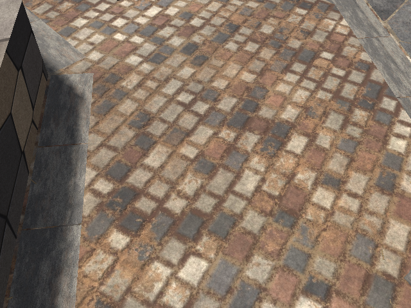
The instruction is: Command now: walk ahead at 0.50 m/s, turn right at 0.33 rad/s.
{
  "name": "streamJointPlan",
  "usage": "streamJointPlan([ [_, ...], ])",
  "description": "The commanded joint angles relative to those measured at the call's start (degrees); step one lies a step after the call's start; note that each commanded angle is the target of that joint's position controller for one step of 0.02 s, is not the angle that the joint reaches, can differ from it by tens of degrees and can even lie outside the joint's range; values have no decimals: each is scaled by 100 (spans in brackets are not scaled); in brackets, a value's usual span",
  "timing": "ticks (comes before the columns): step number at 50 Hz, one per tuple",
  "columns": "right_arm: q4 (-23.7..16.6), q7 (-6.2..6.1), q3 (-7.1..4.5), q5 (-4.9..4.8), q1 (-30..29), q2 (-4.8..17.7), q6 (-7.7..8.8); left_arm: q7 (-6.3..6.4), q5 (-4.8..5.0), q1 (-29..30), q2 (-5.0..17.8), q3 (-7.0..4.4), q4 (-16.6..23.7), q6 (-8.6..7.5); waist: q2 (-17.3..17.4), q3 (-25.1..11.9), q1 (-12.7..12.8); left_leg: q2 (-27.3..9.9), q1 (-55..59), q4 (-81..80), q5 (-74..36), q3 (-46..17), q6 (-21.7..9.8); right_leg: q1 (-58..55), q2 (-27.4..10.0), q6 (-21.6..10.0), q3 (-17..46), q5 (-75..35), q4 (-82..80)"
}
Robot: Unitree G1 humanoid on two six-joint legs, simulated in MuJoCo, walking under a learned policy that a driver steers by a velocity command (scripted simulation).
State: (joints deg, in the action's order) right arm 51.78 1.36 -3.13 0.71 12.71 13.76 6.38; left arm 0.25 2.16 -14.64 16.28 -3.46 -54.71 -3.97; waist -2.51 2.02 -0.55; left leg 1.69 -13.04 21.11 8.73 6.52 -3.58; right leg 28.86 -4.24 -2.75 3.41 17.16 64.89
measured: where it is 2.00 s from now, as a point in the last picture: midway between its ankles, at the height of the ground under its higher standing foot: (274, 240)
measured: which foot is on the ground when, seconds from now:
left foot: down 0.00-0.38, up 0.40-0.84, down 0.86-1.00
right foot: up 0.00-0.36, down 0.38-0.86, up 0.88-1.00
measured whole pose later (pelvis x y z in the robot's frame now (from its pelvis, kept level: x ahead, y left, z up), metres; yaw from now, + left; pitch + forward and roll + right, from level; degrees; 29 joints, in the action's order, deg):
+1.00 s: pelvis +0.56 -0.12 -0.01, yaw -34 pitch +1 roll +1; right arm 43.7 0.6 -3.4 0.8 9.0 14.7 6.4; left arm 0.8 1.7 -17.8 17.0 -4.4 -43.3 -1.5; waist -2.2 1.3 0.5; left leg 1.3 -17.8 26.0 9.7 2.6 -1.2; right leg 25.4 0.3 -1.4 5.0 22.0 67.9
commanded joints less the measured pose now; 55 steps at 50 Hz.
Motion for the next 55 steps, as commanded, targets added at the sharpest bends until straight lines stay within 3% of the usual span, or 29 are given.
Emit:
streamJointPlan([
  [1, -177, -54, -157, 38, -2, 673, 130, 16, -11, -273, 193, -100, 229, 120, 652, -121, 132, -1623, 458, -1382, -972, -1081, -746, 678, -376, 54, 360, -568, -162],
  [4, -101, -156, -190, 51, 118, 753, 104, -13, -62, 150, 191, -127, 417, 126, 561, 39, 65, -1573, 641, -1494, -1169, -582, -692, 1115, -322, 133, 420, -1388, -954],
  [8, -57, -252, -212, 1, 278, 873, 41, -146, -112, 888, 60, -62, 700, 78, 475, 234, -159, -1497, 813, -1582, -1273, 44, -541, 1016, -251, 124, -69, -2204, -2126],
  [13, 109, -286, -272, -94, 763, 983, -163, -331, -92, 1655, -4, -6, 1192, 79, 424, 430, -373, -1819, 1905, -1102, -2059, 371, -492, 1416, -121, -74, -489, -1664, -2771],
  [16, 1, -335, -339, -136, 559, 1205, -288, -421, -64, 1429, 212, -113, 1342, 104, 714, 73, -41, -1870, 2136, -187, -4459, 611, -326, 598, 319, -353, -961, -875, -2827],
  [18, -101, -374, -358, -163, 350, 1323, -374, -392, -31, 214, 648, -361, 1118, 122, 797, -640, 685, -1685, 1734, 1566, -5334, 762, -118, -1139, 771, -677, -1123, -810, -3105],
  [19, -200, -385, -329, -137, 313, 1291, -343, -278, -47, -744, 1087, -574, 891, 161, 423, -1137, 1126, -1438, 543, 3145, -3995, 772, 142, -2852, 523, -962, -392, -953, -3436],
  [20, -476, -265, -63, 70, 822, 376, -181, -193, -13, -877, 1704, -685, 845, 170, -1123, -1569, 519, -313, -2149, 5270, 1576, 465, 526, -4910, -1002, -1964, 2629, -472, -3679],
  [21, -628, -172, -50, -154, 423, 596, 110, -196, -104, -1035, 1440, -563, 999, 100, -656, -2359, 711, 103, -2996, 6127, 2613, -981, 458, -5453, -1555, -2365, 4544, 120, -4675],
  [22, -811, -112, -127, -372, -220, 866, 265, -196, -162, -862, 1074, -461, 982, 34, -354, -1623, 841, -242, -3549, 6053, 2100, -1213, 286, -5062, -1379, -2006, 3718, -254, -4839],
  [23, -832, -125, -109, -346, -312, 855, 328, -195, -120, -467, 839, -399, 1044, -20, 27, -1080, 589, -519, -3417, 5526, 1568, -1184, 190, -4212, -1125, -1771, 2907, -725, -4819],
  [24, -751, -175, -155, -188, -307, 890, 319, -200, -106, -6, 633, -338, 1151, -37, 309, -705, 313, -710, -2998, 5001, 1296, -1148, 230, -3303, -880, -1600, 2318, -1305, -4880],
  [25, -731, -192, -214, -102, -189, 970, 245, -181, -152, 253, 488, -282, 1255, -50, 246, -592, 98, -841, -2527, 4683, 1110, -1175, 284, -2695, -724, -1540, 1968, -1765, -5002],
  [28, -821, -202, -211, -6, -163, 785, 41, -94, -134, 239, 664, -309, 1307, -63, 196, -401, -82, -858, -2115, 3900, 814, -1024, 551, -1856, -521, -1533, 1514, -2388, -5253],
  [30, -997, -223, -167, 21, -591, 671, -9, -8, -121, 51, 847, -358, 1280, -54, 121, -243, 25, -750, -2177, 3105, 173, -916, 707, -1588, -343, -1428, 1226, -2478, -5303],
  [34, -1256, -147, -77, -43, -1419, 497, 24, 59, -82, -288, 859, -365, 1230, 31, -165, -149, 389, -345, -1656, 1367, -1313, -820, 721, -1321, 17, -1029, 974, -1746, -5159],
  [36, -1381, -102, -89, -110, -1676, 578, 53, 60, -61, -485, 854, -363, 1170, 57, -246, -146, 497, -245, -1523, 1029, -1457, -889, 688, -1477, -99, -967, 1229, -1450, -5026],
  [39, -1462, -33, -159, -132, -1696, 816, 134, 94, -50, -594, 797, -351, 1151, 107, -336, -195, 432, -210, -1468, 639, -983, -1081, 533, -2078, -338, -878, 1772, -1248, -4506],
  [41, -1376, -9, -218, -136, -1281, 945, 196, 120, -74, -482, 809, -358, 1210, 145, -515, -268, 166, -187, -999, 460, -561, -1042, 337, -2250, -387, -771, 2017, -1530, -4115],
  [42, -1237, -35, -297, -92, -734, 1083, 225, 112, -91, -396, 680, -309, 1272, 147, -484, -556, -122, -217, -191, 271, -620, -986, 168, -2146, -129, -618, 1903, -1871, -3574],
  [43, -1142, -76, -379, 8, 73, 1362, 251, 88, -159, -325, 372, -191, 1390, 127, -103, -1297, -508, -964, 1228, 447, -446, -1643, -186, -1574, 201, -425, 1535, -1526, -2199],
  [44, -990, -92, -505, 102, 772, 1858, 183, 91, -37, -1105, -20, -77, 1533, 75, 1582, -2182, -302, -2366, 3368, 136, 507, -4048, -1103, 411, 1055, 15, 728, 745, -216],
  [45, -954, -50, -421, -48, 775, 1449, 136, 99, 47, -1236, 445, -115, 1501, 59, 1924, -2143, -288, -2725, 3461, -320, 1861, -5291, -1236, 1376, 713, 79, 749, 1677, 746],
  [46, -1066, -67, -295, -88, 448, 994, 94, 98, 50, -721, 901, -234, 1499, 92, 1216, -1276, -416, -2454, 2735, -448, 2119, -4432, -948, 1665, 435, 110, 757, 1185, 1059],
  [47, -1115, -89, -234, -37, 142, 851, 38, 98, -11, -331, 917, -248, 1569, 126, 799, -763, -366, -2180, 1984, -507, 1507, -3537, -731, 1558, 228, 144, 526, 723, 988],
  [48, -1074, -93, -188, -5, -58, 731, 8, 83, -77, -124, 827, -256, 1639, 135, 698, -372, -262, -1924, 1353, -654, 855, -2925, -660, 1428, 75, 163, 480, 415, 699],
  [51, -941, -85, -147, 34, -167, 665, 50, 45, -57, -190, 418, -223, 1682, 223, 842, -94, -7, -1599, 489, -904, -1060, -1844, -688, 824, -64, 226, 304, 230, 117],
  [53, -828, -78, -200, 11, -164, 858, 76, 69, -126, -106, 253, -178, 1806, 255, 759, -145, 99, -1653, 439, -822, -2850, -1367, -862, 781, 10, 351, 211, 162, -474],
  [55, -766, -108, -236, -51, -254, 995, 23, 40, -185, 13, 142, -113, 1866, 253, 756, -355, 120, -1573, 483, -767, -3472, -897, -862, 523, 20, 399, 57, -458, -1274],
])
